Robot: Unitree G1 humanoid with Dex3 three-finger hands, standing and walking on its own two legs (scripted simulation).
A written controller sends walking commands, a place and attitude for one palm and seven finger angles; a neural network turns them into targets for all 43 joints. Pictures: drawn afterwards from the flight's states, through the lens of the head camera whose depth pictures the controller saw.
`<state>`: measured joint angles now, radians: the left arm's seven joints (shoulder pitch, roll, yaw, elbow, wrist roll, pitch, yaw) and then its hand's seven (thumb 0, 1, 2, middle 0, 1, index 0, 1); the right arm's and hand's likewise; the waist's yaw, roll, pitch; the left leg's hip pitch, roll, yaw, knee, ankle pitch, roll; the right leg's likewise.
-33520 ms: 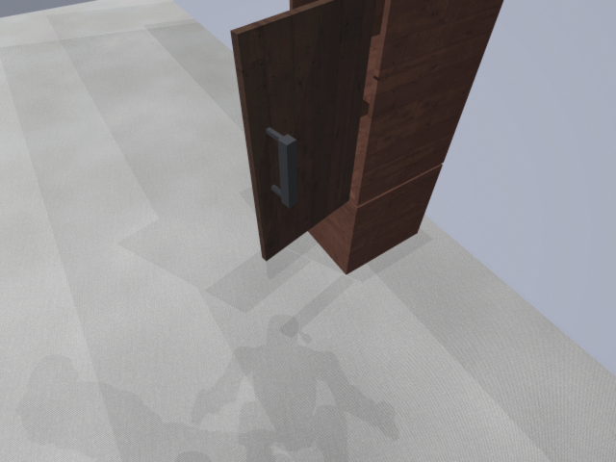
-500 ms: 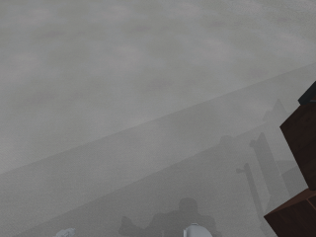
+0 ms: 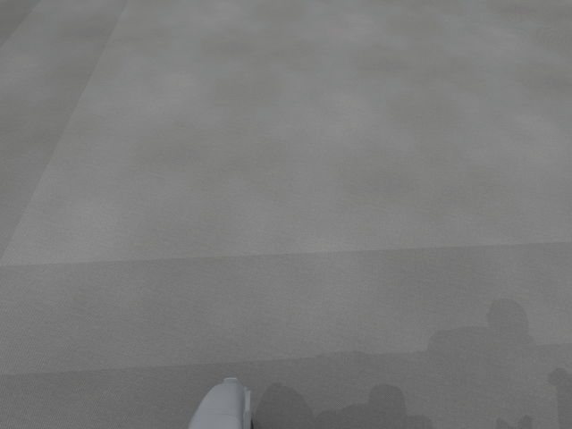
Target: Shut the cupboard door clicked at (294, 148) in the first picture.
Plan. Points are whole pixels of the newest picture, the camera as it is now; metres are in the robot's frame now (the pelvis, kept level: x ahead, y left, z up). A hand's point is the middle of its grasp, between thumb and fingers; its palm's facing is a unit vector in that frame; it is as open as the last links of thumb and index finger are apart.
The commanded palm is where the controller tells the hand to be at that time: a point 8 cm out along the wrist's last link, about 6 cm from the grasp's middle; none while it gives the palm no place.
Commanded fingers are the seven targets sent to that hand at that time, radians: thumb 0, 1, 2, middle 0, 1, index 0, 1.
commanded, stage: walk to a spot facing it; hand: left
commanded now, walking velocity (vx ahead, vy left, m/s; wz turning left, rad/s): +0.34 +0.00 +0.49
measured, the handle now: out of the picture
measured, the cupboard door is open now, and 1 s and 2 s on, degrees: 64 64 64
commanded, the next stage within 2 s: turn to face it in 0.56 s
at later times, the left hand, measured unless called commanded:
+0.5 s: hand (152, 328) +0.28 +0.26 -0.16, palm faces +0.17 -0.97 -0.17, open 7.4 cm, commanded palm none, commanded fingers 0.00 0.90 0.90 -0.20 -0.30 -0.20 -0.30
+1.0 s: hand (189, 265) +0.41 +0.23 -0.17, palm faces +0.12 -0.96 -0.25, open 7.2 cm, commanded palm none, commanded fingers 0.00 0.90 0.90 -0.20 -0.30 -0.20 -0.30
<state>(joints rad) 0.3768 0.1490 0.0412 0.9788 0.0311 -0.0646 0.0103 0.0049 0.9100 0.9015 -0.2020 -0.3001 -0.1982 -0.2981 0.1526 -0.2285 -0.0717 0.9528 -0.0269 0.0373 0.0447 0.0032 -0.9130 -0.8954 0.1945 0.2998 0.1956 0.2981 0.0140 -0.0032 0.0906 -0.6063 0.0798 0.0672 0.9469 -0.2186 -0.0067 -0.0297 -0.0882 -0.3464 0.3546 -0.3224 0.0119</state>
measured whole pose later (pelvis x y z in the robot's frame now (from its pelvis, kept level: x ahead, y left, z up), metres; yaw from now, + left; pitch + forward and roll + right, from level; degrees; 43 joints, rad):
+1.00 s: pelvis +0.40 +0.03 +0.00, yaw +3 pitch +1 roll +1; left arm 0.25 0.19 0.06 1.00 0.02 -0.02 0.02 -0.01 0.94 0.90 -0.20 -0.30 -0.20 -0.30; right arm 0.16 -0.16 -0.05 0.98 -0.02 0.01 -0.03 0.00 -0.91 -0.89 0.20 0.30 0.20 0.30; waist 0.01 0.00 0.09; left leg -0.54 0.07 -0.01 1.01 -0.35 -0.06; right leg -0.26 0.06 -0.01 0.42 -0.17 -0.08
